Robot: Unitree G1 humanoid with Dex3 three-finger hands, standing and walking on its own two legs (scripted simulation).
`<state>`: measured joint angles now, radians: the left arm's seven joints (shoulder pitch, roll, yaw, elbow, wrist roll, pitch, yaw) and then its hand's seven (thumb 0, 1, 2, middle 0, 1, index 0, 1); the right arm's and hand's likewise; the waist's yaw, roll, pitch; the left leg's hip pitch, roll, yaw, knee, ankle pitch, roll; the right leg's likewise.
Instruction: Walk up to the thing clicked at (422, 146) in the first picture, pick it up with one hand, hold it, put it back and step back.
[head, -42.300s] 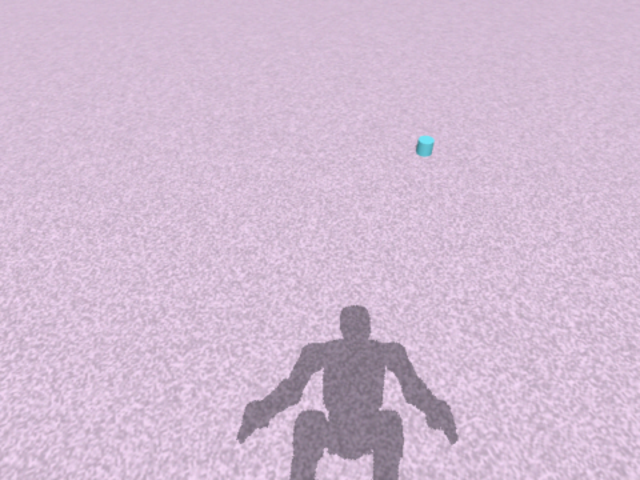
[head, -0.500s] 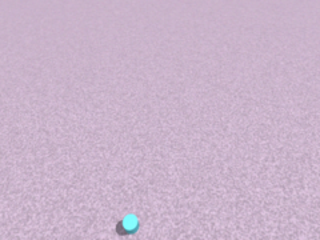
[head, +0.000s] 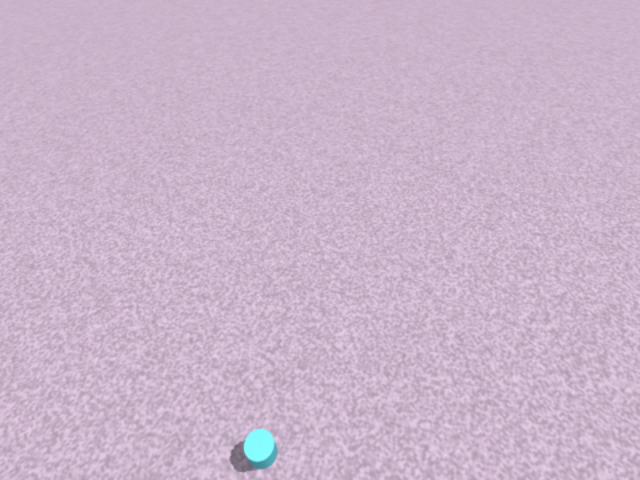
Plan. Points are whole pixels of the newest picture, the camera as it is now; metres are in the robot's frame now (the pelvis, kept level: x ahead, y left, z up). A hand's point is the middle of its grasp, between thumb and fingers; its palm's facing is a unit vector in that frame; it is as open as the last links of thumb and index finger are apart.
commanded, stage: stand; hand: left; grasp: from above
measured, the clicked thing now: (261, 449) +0.39 +0.22 -0.74
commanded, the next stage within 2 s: step back in 0.40 s
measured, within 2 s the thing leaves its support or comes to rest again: neither
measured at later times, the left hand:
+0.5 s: hand out of the picture +0.07 +0.26 -0.16, palm faces +0.02 -0.93 -0.36, open 7.3 cm
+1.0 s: hand out of the picture +0.02 +0.31 -0.18, palm faces -0.08 -0.93 -0.36, open 7.3 cm
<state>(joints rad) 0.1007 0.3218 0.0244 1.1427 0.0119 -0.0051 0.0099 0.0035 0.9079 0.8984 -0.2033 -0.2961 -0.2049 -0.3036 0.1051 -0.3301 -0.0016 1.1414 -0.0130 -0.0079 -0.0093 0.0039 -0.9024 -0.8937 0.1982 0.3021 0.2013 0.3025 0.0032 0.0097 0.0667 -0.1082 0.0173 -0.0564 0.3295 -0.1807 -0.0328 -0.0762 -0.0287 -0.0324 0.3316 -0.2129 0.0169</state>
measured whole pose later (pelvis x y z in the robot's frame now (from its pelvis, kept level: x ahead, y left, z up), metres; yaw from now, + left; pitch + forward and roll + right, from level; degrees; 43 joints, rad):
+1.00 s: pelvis -0.10 +0.06 -0.02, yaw -3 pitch -2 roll -1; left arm 0.10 0.39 0.07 0.90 0.01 0.07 0.03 0.00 0.91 0.90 -0.20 -0.30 -0.20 -0.30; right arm 0.10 -0.33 -0.04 0.89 -0.02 0.02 -0.02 0.00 -0.90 -0.89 0.20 0.30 0.20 0.30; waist -0.02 -0.04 0.22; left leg -0.31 -0.03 0.05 0.56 -0.22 0.07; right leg -0.36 0.08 0.15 1.03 -0.51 0.02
